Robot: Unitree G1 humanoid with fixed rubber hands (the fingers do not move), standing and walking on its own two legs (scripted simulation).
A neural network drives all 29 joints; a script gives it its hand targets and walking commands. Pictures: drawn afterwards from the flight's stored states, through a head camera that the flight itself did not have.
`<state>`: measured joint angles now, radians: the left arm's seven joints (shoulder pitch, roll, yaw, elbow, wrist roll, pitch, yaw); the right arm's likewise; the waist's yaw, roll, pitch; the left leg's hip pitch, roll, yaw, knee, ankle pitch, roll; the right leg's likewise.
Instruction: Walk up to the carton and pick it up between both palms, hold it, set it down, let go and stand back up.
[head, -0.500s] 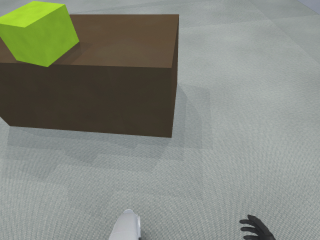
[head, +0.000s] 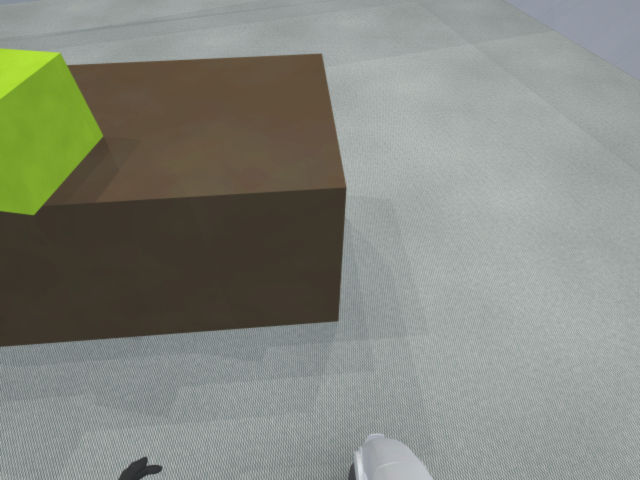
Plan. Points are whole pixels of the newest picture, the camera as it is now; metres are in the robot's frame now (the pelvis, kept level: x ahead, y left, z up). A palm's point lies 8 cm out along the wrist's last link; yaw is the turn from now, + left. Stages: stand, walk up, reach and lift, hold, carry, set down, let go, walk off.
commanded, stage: walk up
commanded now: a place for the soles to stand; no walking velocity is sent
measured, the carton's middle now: out of the picture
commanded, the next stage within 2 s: none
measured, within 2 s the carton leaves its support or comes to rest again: neither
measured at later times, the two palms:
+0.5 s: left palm out of the picture +0.18 +0.44 -0.13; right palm (363, 346) +0.32 -0.10 -0.12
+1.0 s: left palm out of the picture +0.37 +0.56 -0.10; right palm (283, 331) +0.38 +0.03 -0.14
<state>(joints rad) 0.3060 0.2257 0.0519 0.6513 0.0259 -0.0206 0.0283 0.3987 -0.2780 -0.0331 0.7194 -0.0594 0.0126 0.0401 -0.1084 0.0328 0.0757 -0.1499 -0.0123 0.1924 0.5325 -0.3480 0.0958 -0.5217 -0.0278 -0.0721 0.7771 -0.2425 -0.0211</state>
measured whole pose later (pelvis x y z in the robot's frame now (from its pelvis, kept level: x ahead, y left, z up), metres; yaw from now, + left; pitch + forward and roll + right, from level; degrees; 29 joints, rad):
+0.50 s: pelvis +0.17 +0.15 -0.03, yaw +1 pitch -4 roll -1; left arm 0.43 0.30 0.07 0.71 0.07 -0.04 0.06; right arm 0.20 -0.28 -0.06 0.60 -0.04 0.03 0.10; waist 0.02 0.03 0.09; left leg -0.46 0.13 0.03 0.79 -0.27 -0.02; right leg -0.25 -0.21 0.01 0.80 -0.49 -0.02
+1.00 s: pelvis +0.29 +0.29 -0.02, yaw -1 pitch -3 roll -1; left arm 0.36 0.23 0.03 0.66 0.07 -0.05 0.09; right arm 0.27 -0.33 -0.03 0.64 -0.07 0.12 0.07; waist -0.01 0.11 0.11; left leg -0.56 0.12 0.00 1.13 -0.42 -0.04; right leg -0.32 -0.09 -0.02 0.71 -0.33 0.00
